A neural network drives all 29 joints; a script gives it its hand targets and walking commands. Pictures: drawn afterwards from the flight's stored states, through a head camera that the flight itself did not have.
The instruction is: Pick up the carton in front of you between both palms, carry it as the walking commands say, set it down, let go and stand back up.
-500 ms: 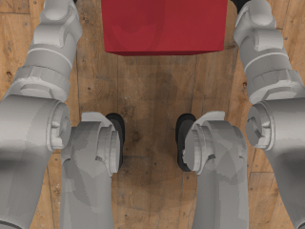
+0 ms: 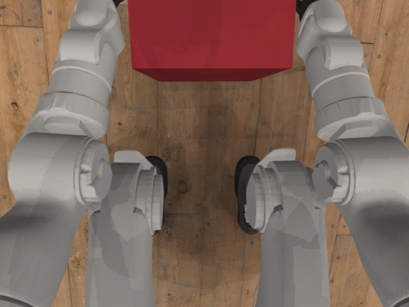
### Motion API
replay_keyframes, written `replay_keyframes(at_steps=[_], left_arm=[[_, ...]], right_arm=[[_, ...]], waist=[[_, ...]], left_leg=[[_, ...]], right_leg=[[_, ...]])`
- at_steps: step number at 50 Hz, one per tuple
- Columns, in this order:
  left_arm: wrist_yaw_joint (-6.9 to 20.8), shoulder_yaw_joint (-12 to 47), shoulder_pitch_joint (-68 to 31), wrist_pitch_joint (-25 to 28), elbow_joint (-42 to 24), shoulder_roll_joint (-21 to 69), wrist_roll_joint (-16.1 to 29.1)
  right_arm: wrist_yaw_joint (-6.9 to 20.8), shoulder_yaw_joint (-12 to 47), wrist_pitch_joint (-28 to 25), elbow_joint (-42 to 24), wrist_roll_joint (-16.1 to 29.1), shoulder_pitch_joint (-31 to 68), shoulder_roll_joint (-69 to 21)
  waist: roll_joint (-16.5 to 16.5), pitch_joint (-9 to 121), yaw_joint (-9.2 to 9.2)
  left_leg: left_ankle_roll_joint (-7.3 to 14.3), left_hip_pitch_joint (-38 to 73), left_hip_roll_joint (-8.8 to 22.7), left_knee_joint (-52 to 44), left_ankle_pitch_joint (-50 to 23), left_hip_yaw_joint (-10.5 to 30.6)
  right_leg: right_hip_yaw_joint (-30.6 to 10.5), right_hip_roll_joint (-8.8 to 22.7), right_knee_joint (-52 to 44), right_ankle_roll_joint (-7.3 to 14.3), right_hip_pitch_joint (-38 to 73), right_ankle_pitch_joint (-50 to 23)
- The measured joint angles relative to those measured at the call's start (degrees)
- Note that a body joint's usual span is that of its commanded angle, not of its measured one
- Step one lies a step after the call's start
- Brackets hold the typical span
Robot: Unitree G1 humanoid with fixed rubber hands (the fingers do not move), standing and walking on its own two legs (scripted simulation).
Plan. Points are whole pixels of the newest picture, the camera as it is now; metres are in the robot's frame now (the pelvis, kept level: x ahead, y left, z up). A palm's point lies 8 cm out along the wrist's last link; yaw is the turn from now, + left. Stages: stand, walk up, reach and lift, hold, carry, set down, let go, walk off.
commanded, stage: reach and lift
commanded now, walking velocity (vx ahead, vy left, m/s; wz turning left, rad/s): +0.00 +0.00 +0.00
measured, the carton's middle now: (207, 16) +0.53 -0.01 -0.23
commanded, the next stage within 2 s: none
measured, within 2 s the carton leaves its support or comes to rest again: neither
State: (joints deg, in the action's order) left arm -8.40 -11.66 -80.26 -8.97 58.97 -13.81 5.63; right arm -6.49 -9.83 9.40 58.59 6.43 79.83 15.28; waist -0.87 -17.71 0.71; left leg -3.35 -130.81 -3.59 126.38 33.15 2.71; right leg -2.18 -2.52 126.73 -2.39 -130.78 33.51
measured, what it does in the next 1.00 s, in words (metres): rises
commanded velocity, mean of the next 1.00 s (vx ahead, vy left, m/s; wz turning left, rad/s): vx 0.00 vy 0.00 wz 0.00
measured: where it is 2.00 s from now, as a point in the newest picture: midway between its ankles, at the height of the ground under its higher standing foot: (201, 207)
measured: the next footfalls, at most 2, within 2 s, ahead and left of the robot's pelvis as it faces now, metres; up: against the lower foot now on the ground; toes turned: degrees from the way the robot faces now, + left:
none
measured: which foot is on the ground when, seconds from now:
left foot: down 0.00-1.00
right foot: down 0.00-1.00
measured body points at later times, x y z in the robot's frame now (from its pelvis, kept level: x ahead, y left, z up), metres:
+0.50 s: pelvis -0.01 +0.00 +0.10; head +0.26 +0.00 +0.46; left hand +0.51 +0.14 +0.03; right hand +0.50 -0.16 +0.03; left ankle +0.11 +0.13 -0.33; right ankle +0.11 -0.13 -0.33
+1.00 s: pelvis +0.03 +0.00 +0.23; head +0.21 +0.00 +0.64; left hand +0.47 +0.15 +0.18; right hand +0.46 -0.16 +0.18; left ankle +0.11 +0.13 -0.33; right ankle +0.11 -0.13 -0.33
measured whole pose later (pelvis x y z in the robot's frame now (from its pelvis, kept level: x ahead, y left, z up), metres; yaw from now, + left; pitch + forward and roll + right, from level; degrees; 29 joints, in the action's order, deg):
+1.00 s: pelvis +0.03 +0.00 +0.23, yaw +0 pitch +35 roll +0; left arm -4.7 -23.3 -42.9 -19.5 37.2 4.0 -10.0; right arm -2.3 -22.6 20.4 36.4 -10.6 42.2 -2.9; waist -0.7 13.8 0.4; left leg -2.9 -89.4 -6.1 82.2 28.0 6.3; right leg -6.0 -5.3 82.2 -3.0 -89.4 28.1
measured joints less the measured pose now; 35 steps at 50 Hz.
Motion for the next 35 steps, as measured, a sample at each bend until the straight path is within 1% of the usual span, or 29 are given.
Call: replay_keyframes(at_steps=[1, 2, 3, 6, 10, 16, 21, 27, 35], left_arm=[[-0.64, 0.38, 0.92, -0.66, -1.34, 0.17, 0.58], [-1.88, 0.61, 1.99, -1.28, -2.92, 0.59, 1.05], [-2.66, 0.57, 3.16, -1.79, -4.6, 1.2, 1.33], [-2.49, -0.88, 7.14, -3.33, -9.16, 2.83, 0.51], [-1.11, -4.85, 11.74, -5.47, -12.66, 5.81, -3.34], [1.62, -13.15, 14.22, -8.58, -11.83, 10.03, -12.44], [2.92, -16.27, 15.15, -9.81, -12.37, 11.8, -16.74], [3.79, -17.2, 16.82, -10.98, -15.19, 13.16, -18.39], [3.89, -14.95, 23.32, -12.19, -20.32, 15.01, -17.24]], right_arm=[[-0.51, 0.52, 0.56, -1.47, 0.33, -1.17, -0.3], [-1.13, 0.92, 1.13, -2.97, 0.55, -2.28, -0.67], [-2.55, 0.95, 1.77, -4.61, 0.54, -3.43, -1.25], [-2.34, -0.84, 3.7, -9.41, -0.61, -7.32, -2.85], [-1.03, -5.0, 6.26, -13.12, -4.35, -11.75, -5.94], [2.06, -13.2, 9.12, -11.91, -13.34, -14.23, -10.24], [3.76, -16.8, 10.17, -12.4, -18.05, -15.27, -12.01], [4.76, -17.98, 11.28, -15.24, -19.81, -17.01, -13.38], [4.91, -15.86, 12.55, -20.37, -18.6, -23.48, -15.08]], waist=[[-0.09, 0.8, -0.03], [-0.16, 1.74, -0.04], [-0.25, 2.83, -0.1], [-0.41, 7.22, -0.12], [-0.33, 14.29, -0.03], [-0.13, 21.87, -0.06], [-0.09, 24.59, -0.15], [-0.09, 26.35, -0.12], [-0.04, 28.51, -0.16]], left_leg=[[-0.13, -0.14, -0.21, 0.03, 0.08, 0.09], [-0.33, -0.24, -0.5, -0.04, 0.13, 0.22], [-0.54, -0.32, -0.83, -0.18, 0.16, 0.39], [-1.15, -0.36, -1.75, -1.2, 0.06, 0.9], [-1.45, 0.83, -2.31, -4.24, -0.45, 1.32], [-1.06, 4.94, -2.49, -11.79, -2.43, 1.66], [-0.78, 8.36, -2.86, -18.03, -4.49, 1.99], [-0.7, 11.98, -3.17, -23.4, -5.8, 2.38], [-0.4, 19.15, -3.07, -29.33, -5.41, 2.67]], right_leg=[[-0.09, -0.15, 0.03, -0.1, -0.13, 0.09], [-0.25, -0.4, -0.02, -0.27, -0.24, 0.15], [-0.44, -0.72, -0.17, -0.52, -0.3, 0.19], [-1.01, -1.62, -1.24, -1.32, -0.3, 0.08], [-1.5, -2.36, -4.38, -1.86, 0.88, -0.54], [-1.87, -2.79, -12.12, -1.79, 4.99, -2.69], [-2.25, -3.03, -18.4, -1.64, 8.46, -4.71], [-2.65, -3.19, -23.78, -1.72, 12.13, -5.96], [-3.11, -3.19, -29.71, -1.6, 19.26, -5.61]])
